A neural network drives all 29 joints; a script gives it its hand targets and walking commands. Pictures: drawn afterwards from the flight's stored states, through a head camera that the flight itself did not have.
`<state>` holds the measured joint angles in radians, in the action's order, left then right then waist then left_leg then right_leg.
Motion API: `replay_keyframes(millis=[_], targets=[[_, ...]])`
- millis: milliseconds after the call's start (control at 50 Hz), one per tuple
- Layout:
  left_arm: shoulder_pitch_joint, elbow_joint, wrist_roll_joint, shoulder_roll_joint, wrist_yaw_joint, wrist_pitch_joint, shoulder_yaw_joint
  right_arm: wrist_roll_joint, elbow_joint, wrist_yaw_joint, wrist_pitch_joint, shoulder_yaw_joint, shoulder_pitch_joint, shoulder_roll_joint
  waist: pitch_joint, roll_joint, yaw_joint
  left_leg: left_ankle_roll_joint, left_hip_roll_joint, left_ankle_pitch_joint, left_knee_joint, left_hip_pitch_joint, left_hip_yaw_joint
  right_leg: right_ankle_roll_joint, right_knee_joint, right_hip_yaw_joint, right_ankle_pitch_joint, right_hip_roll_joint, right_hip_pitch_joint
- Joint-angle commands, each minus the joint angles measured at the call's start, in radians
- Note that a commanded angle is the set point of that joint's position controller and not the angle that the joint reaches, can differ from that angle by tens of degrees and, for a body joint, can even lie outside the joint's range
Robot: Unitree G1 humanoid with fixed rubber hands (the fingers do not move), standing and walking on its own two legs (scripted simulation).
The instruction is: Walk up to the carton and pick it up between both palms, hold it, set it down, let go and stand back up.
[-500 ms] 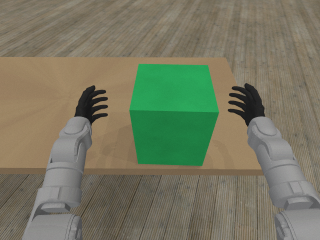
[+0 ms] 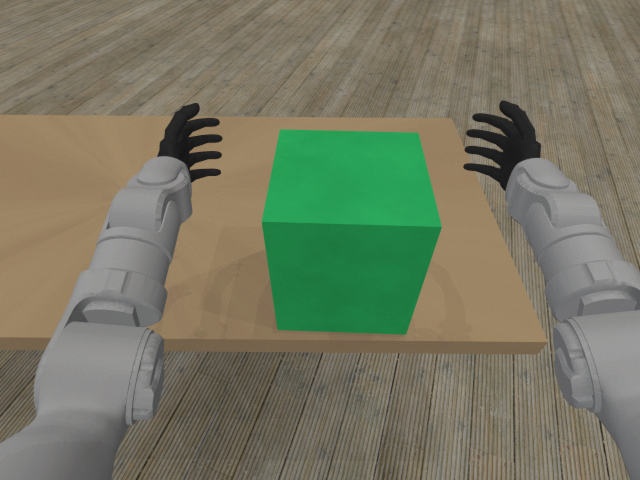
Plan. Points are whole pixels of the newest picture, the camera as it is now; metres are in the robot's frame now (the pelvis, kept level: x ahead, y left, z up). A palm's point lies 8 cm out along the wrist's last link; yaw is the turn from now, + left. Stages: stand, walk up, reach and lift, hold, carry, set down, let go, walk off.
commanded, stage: reach and lift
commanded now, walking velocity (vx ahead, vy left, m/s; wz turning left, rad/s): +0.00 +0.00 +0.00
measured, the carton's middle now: (345, 235) +0.48 -0.06 +0.03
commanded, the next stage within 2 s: none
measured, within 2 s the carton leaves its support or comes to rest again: neither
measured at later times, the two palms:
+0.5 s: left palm (176, 154) +0.47 +0.16 +0.20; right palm (492, 155) +0.44 -0.23 +0.19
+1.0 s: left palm (199, 219) +0.46 +0.15 +0.10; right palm (463, 218) +0.43 -0.22 +0.09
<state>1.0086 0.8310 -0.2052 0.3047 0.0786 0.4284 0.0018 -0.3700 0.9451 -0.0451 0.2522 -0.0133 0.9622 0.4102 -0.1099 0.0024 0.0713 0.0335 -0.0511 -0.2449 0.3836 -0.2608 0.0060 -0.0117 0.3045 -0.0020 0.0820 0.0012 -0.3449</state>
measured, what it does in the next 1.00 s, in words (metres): stands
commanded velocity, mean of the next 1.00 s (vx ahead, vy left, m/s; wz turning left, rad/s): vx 0.00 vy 0.00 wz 0.00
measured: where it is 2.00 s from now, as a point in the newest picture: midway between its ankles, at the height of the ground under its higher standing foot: outside the picture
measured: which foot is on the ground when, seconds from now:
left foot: down 0.00-1.00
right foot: down 0.00-1.00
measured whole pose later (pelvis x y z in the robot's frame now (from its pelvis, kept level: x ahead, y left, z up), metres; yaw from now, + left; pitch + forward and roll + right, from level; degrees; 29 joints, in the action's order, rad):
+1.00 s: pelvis -0.01 -0.01 -0.02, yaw +2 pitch +21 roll +0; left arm 1.21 1.62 -0.30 0.27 0.06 -0.24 -0.08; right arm -0.21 1.35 -0.11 -0.12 -0.07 1.07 0.22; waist -0.25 -0.02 0.11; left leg 0.05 -0.04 -0.24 0.51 -0.63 -0.04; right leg 0.01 0.46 -0.03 0.11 -0.01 -0.71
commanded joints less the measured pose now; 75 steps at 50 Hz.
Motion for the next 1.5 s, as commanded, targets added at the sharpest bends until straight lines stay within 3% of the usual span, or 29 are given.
replay_keyframes(millis=[0, 240, 360, 440, 540, 720, 900, 980, 1120, 1260, 1340, 1480], targets=[[0.536, -0.054, -0.025, 0.145, 0.009, -0.074, 0.007, 0.006, -0.095, 0.001, -0.037, -0.022, 0.534, 0.157, -0.536, 0.013, -0.003, 0.010, 0.068, 0.288, -0.023, 0.004, 0.014, -0.007, 0.065, -0.018, -0.396, 0.050, 0.371], [0.724, 0.145, -0.055, 0.175, 0.010, -0.149, -0.029, 0.054, 0.053, -0.034, -0.045, -0.049, 0.681, 0.137, -0.633, -0.029, 0.027, 0.033, 0.069, 0.344, 0.004, -0.019, 0.011, -0.004, 0.075, -0.029, -0.456, 0.048, 0.359], [0.689, 0.304, -0.067, 0.151, -0.005, -0.207, -0.052, 0.080, 0.137, -0.054, -0.062, -0.055, 0.657, 0.089, -0.566, -0.044, 0.051, 0.041, 0.070, 0.316, -0.002, -0.050, 0.001, 0.000, 0.072, -0.032, -0.418, 0.043, 0.338], [0.615, 0.370, -0.043, 0.119, -0.018, -0.275, -0.048, 0.101, 0.156, -0.060, -0.101, -0.048, 0.586, 0.038, -0.525, -0.032, 0.056, 0.041, 0.065, 0.329, 0.002, -0.051, -0.005, 0.001, 0.069, -0.037, -0.398, 0.041, 0.330], [0.623, 0.361, -0.014, 0.116, -0.013, -0.397, -0.024, 0.139, 0.113, -0.063, -0.190, -0.089, 0.546, 0.007, -0.573, -0.061, 0.045, 0.045, 0.068, 0.323, 0.005, -0.080, 0.005, -0.001, 0.087, -0.039, -0.377, 0.037, 0.315], [0.694, 0.419, -0.072, 0.122, 0.018, -0.588, -0.045, 0.186, 0.068, -0.049, -0.319, -0.106, 0.589, -0.021, -0.792, -0.060, 0.029, 0.040, 0.063, 0.257, 0.060, -0.182, 0.021, -0.002, 0.168, -0.041, -0.354, 0.017, 0.258], [0.614, 0.680, -0.085, 0.099, -0.024, -0.695, -0.073, 0.167, 0.274, -0.063, -0.411, -0.069, 0.527, -0.038, -0.705, -0.019, 0.049, 0.037, 0.066, 0.207, 0.080, -0.347, 0.025, -0.006, 0.215, -0.025, -0.362, -0.001, 0.266], [0.638, 0.679, -0.114, 0.088, -0.027, -0.749, -0.097, 0.152, 0.245, -0.059, -0.453, -0.052, 0.559, -0.050, -0.744, -0.014, 0.050, 0.040, 0.068, 0.214, 0.102, -0.359, 0.024, -0.003, 0.231, -0.027, -0.351, -0.002, 0.218], [0.667, 0.611, -0.106, 0.061, -0.017, -0.780, -0.103, 0.143, 0.224, -0.054, -0.478, -0.049, 0.558, -0.067, -0.856, -0.057, 0.058, 0.052, 0.070, 0.290, 0.137, -0.344, 0.024, 0.003, 0.255, -0.034, -0.396, -0.003, 0.181], [0.656, 0.581, -0.034, 0.021, -0.011, -0.782, -0.045, 0.180, 0.212, -0.065, -0.490, -0.079, 0.555, -0.107, -0.868, -0.062, 0.057, 0.050, 0.077, 0.301, 0.136, -0.359, 0.030, 0.004, 0.257, -0.029, -0.423, -0.005, 0.220], [0.643, 0.563, 0.035, -0.008, 0.004, -0.771, 0.019, 0.222, 0.190, -0.071, -0.484, -0.110, 0.552, -0.151, -0.860, -0.065, 0.037, 0.045, 0.078, 0.299, 0.117, -0.355, 0.038, 0.007, 0.241, -0.024, -0.415, -0.005, 0.240], [0.623, 0.534, 0.148, -0.070, 0.020, -0.743, 0.129, 0.332, 0.171, -0.078, -0.465, -0.198, 0.529, -0.225, -0.768, -0.043, 0.039, 0.037, 0.075, 0.286, 0.071, -0.319, 0.040, 0.011, 0.200, -0.028, -0.389, 0.000, 0.264]])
